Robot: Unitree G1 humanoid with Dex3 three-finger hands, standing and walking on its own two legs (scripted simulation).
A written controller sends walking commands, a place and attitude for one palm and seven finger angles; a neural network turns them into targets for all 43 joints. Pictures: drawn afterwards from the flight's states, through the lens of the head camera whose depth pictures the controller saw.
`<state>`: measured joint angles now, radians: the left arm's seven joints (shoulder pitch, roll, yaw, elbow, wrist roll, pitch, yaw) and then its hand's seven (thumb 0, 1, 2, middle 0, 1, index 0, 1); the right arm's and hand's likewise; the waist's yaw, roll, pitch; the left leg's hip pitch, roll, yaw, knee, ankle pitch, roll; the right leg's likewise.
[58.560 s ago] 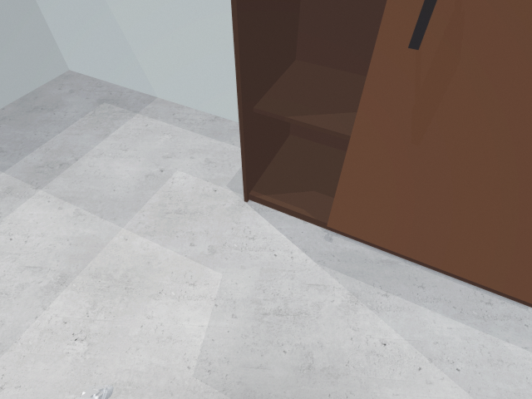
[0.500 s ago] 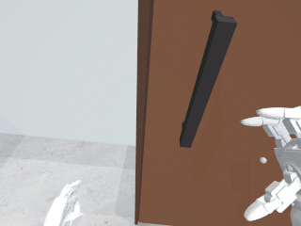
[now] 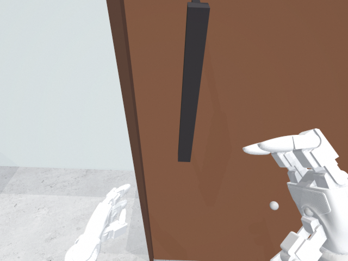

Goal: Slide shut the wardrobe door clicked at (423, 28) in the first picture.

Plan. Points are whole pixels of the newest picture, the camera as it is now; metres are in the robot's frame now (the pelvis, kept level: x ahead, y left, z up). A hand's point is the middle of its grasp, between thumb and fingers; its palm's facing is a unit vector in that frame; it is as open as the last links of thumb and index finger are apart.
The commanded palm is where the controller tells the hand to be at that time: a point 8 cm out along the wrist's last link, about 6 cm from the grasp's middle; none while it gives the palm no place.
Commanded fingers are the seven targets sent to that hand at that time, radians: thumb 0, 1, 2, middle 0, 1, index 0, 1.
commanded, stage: slip the hand off the handle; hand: right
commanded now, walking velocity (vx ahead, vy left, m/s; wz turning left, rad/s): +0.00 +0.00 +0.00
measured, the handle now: (188, 94) +0.30 -0.02 +0.29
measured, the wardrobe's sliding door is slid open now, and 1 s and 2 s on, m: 0.00 0.00 0.00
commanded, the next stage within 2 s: draw the hand back to the body in 0.86 s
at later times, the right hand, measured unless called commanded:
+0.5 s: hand (256, 199) +0.14 -0.09 +0.24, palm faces -0.13 +0.95 -0.30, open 14.7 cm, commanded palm +0.11 -0.15 +0.25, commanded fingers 0.00 0.55 -0.20 0.25 1.15 0.25 1.15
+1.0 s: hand (258, 199) +0.14 -0.10 +0.25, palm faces -0.15 +0.95 -0.29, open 14.7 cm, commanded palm +0.10 -0.15 +0.25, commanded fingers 0.00 0.55 -0.20 0.25 1.15 0.25 1.15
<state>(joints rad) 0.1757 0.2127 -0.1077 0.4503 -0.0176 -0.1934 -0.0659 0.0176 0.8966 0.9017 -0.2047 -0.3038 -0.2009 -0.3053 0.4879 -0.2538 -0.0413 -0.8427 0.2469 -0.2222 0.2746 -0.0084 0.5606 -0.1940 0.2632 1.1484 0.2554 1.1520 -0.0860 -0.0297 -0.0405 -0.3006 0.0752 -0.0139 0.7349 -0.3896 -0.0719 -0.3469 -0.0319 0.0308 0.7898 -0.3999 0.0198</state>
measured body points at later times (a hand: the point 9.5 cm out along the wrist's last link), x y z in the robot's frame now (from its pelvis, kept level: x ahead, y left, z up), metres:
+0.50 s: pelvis -0.01 +0.03 +0.00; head -0.05 +0.05 +0.45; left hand +0.18 +0.25 -0.05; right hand +0.14 -0.15 +0.26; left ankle +0.00 +0.17 -0.71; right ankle +0.02 -0.13 -0.71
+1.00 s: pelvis +0.01 +0.03 +0.00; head -0.03 +0.05 +0.45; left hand +0.23 +0.22 -0.03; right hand +0.14 -0.15 +0.26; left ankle +0.00 +0.17 -0.71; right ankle +0.02 -0.13 -0.71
